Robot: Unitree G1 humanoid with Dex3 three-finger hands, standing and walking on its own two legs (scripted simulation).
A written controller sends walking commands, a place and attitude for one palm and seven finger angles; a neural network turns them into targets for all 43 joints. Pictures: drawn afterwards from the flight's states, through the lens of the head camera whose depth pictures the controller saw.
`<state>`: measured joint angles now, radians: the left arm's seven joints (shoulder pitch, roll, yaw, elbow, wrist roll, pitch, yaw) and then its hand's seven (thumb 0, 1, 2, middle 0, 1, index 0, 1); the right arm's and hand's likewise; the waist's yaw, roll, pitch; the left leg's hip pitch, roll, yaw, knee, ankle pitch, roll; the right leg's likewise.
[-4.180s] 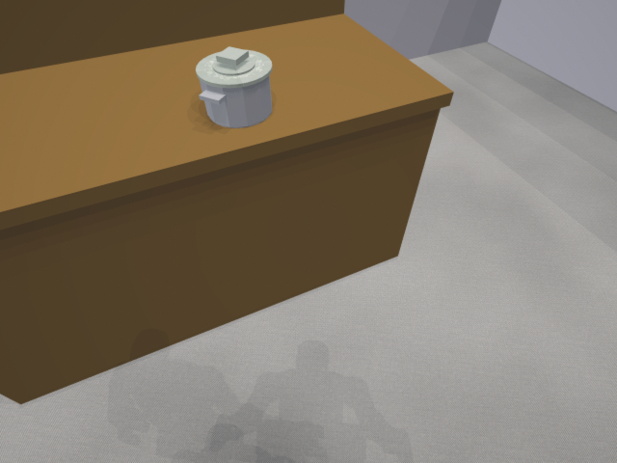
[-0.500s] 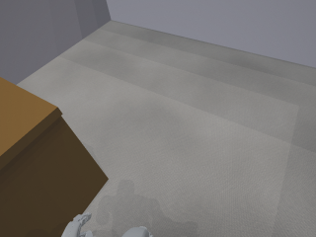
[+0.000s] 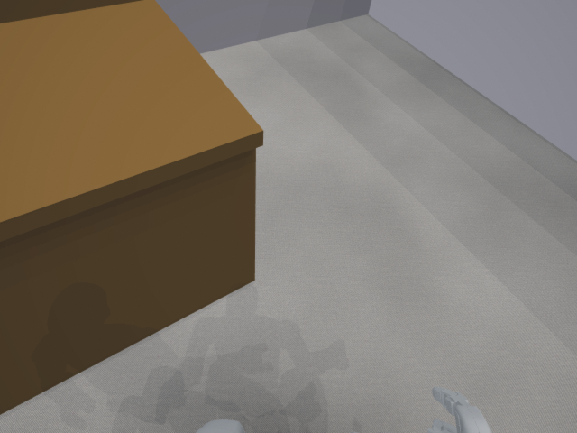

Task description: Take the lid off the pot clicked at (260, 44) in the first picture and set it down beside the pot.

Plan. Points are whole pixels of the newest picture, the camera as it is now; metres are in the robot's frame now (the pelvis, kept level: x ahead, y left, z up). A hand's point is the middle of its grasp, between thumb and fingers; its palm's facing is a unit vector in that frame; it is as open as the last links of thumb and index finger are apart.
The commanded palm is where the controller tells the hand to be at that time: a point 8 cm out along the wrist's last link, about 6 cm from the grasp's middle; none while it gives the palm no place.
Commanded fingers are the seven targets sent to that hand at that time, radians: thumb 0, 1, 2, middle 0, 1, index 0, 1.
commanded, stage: turn to face it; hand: left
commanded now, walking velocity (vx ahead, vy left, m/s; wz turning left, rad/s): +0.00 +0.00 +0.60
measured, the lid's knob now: out of the picture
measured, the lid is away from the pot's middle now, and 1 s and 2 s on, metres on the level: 0.00 0.00 0.00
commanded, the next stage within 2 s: take the last steps up to it in 0.98 s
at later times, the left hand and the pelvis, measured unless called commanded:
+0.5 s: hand out of the picture +0.10 +0.24 -0.13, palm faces +0.26 -0.93 -0.27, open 7.4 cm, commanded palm none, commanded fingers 0.00 0.90 0.90 -0.20 -0.30 -0.20 -0.30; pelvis +0.01 -0.01 +0.02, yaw +17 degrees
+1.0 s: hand out of the picture -0.06 +0.14 -0.14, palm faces +0.56 -0.78 -0.27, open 7.4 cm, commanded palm none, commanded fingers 0.00 0.90 0.90 -0.20 -0.30 -0.20 -0.30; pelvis +0.02 -0.04 +0.02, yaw +33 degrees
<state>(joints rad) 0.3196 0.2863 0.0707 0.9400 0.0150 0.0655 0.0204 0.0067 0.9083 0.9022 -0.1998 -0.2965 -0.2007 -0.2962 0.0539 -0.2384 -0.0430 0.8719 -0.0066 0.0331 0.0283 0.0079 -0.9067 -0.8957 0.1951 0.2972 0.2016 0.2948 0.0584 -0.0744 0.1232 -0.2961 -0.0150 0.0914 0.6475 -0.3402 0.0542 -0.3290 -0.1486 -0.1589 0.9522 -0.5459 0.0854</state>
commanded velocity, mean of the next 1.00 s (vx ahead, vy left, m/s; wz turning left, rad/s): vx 0.00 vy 0.00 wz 0.49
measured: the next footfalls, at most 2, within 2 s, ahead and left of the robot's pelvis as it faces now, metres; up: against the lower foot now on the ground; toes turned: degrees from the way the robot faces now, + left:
right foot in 0.60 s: +0.08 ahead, -0.12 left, +0.00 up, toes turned +23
left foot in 1.10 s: -0.03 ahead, +0.08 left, +0.00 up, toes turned +37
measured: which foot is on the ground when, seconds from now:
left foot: down 0.00-0.60, up 0.62-1.00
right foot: up 0.00-0.58, down 0.60-1.00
